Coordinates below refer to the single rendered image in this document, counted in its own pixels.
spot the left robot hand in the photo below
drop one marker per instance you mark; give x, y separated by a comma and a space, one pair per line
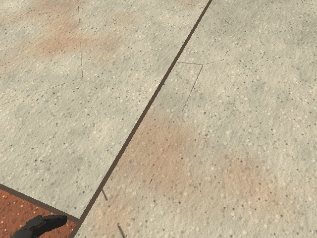
38, 225

